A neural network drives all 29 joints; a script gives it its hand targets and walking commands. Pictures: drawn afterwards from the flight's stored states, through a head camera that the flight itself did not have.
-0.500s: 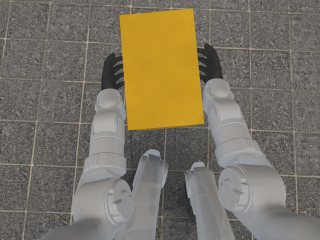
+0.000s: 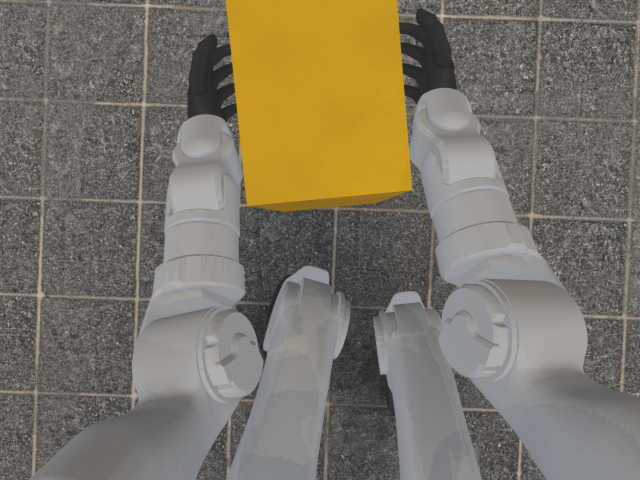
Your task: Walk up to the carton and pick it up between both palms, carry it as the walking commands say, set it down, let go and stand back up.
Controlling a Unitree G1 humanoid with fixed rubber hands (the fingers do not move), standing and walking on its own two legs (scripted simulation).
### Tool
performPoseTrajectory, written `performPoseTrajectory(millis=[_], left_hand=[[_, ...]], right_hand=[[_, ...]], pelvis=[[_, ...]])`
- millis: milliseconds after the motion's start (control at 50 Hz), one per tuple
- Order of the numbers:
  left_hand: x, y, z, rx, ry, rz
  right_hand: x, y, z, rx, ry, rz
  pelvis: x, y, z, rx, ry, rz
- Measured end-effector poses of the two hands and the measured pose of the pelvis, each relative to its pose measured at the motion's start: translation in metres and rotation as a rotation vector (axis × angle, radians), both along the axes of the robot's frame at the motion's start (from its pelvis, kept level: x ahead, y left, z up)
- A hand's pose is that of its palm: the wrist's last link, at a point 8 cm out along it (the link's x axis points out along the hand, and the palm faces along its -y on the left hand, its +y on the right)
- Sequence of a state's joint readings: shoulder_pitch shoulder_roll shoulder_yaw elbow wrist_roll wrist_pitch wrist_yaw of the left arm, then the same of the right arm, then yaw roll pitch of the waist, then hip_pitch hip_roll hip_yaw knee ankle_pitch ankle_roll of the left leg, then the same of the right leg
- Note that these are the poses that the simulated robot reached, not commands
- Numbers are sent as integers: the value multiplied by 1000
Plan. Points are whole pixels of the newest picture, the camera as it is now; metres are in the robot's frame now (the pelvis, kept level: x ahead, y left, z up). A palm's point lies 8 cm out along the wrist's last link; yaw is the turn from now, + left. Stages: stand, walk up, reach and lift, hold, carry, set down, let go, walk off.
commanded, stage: set down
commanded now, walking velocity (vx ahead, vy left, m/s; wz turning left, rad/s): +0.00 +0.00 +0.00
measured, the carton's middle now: (320, 111) +0.51 +0.11 -0.18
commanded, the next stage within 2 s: none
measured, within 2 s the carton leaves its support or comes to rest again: neither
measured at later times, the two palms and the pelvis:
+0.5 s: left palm (224, 117) +0.49 +0.24 -0.20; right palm (409, 101) +0.55 +0.00 -0.19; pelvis +0.00 +0.00 -0.05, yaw -1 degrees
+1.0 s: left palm (230, 118) +0.49 +0.23 -0.22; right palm (408, 106) +0.55 +0.00 -0.22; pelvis +0.00 +0.00 -0.07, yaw -2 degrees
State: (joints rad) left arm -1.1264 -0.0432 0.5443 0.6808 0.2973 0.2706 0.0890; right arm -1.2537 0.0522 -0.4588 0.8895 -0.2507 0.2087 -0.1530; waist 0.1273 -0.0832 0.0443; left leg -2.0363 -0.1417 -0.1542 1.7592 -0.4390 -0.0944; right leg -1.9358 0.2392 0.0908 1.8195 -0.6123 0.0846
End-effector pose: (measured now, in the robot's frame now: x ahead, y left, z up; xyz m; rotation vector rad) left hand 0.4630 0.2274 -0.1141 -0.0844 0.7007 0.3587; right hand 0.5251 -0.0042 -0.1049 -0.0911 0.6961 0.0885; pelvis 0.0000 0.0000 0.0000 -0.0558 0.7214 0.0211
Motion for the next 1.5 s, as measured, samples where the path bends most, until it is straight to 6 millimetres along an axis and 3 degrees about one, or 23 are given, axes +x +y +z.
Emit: performPoseTrajectory(millis=[600,820,1500], left_hand=[[28,9,-104,9,48,-42],[36,7,-105,24,42,-48],[30,0,-130,26,86,-89]], right_hand=[[23,7,-105,-27,39,1],[28,4,-111,-15,31,3],[24,-6,-138,-1,59,12]], pelvis=[[-3,2,-60,-10,2,-31],[0,1,-69,9,1,-44],[0,-4,-80,42,16,-83]])
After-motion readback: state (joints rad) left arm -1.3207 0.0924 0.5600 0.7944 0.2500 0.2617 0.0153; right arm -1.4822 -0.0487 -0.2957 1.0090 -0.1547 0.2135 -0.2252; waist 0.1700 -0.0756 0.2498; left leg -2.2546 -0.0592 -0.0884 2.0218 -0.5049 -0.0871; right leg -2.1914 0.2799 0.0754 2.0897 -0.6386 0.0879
